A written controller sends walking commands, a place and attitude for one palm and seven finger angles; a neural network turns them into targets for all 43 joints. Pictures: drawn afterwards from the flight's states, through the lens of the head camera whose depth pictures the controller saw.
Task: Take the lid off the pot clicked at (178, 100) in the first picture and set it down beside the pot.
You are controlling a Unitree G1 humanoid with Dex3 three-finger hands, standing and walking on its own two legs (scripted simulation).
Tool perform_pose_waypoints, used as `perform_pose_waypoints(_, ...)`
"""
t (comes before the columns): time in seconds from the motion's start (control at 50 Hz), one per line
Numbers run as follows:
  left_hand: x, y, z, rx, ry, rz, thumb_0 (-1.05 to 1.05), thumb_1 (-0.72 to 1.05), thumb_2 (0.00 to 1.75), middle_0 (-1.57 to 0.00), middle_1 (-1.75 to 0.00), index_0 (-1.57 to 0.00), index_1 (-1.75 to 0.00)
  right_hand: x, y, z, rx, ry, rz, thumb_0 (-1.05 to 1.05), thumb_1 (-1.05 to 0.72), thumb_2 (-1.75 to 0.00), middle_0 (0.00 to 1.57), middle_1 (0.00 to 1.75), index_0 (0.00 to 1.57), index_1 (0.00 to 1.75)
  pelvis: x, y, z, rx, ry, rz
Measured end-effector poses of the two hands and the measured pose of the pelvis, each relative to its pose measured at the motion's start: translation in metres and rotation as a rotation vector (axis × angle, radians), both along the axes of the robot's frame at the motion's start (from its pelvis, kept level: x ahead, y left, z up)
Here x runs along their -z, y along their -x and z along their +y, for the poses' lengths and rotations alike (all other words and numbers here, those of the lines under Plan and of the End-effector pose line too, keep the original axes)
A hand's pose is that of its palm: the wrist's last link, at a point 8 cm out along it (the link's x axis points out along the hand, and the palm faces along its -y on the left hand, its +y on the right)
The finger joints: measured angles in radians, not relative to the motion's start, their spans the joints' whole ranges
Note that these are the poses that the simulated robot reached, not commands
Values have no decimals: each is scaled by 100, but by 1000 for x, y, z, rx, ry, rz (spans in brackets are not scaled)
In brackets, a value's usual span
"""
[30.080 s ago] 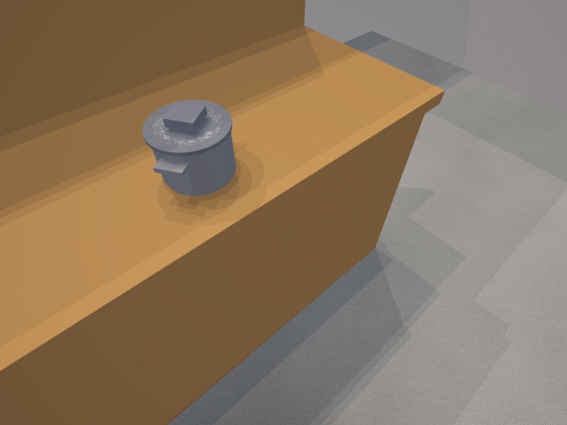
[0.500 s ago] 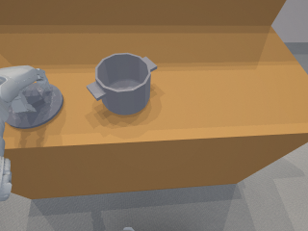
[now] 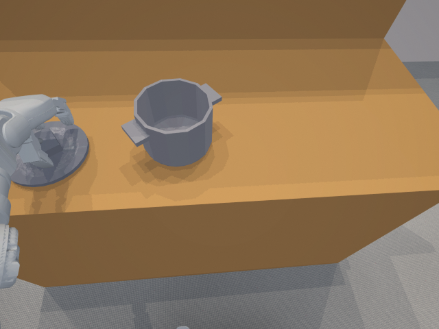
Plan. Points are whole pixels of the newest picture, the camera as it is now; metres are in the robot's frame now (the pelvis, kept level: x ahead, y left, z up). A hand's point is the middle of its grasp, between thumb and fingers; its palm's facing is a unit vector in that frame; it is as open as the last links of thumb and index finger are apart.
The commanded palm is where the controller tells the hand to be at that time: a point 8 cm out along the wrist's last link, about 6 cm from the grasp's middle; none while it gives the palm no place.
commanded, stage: raise the empty hand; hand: left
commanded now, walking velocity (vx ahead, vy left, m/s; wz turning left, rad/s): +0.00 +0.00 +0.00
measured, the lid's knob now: (41, 145) +0.45 +0.34 +0.04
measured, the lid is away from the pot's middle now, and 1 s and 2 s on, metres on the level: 0.26 0.26 0.26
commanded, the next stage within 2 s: draw the hand back to the body in 1.24 s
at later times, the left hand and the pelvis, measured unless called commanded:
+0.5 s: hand (18, 120) +0.44 +0.32 +0.13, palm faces -0.37 -0.10 -0.92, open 11.0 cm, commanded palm +0.45 +0.32 +0.20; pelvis +0.00 +0.00 +0.01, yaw +1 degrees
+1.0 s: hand out of the picture +0.45 +0.33 +0.18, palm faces -0.33 -0.10 -0.94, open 11.0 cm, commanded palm +0.46 +0.32 +0.25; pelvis +0.00 +0.00 +0.01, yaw +1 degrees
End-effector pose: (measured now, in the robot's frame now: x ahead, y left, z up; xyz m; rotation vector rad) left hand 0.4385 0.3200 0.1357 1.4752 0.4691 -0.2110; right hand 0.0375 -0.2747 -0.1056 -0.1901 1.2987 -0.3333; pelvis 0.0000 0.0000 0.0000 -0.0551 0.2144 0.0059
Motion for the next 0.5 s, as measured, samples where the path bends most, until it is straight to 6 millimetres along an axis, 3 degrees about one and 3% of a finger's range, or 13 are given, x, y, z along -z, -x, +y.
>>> perform_pose_waypoints(0.5,-53,2,6,-34,-9,-44,0,-4,72,-40,-80,-40,-80,-6,-17,1,-29,-12,-48,0,-91,-90,21,30,20,30,-7,0,-2,-13,-4,-44)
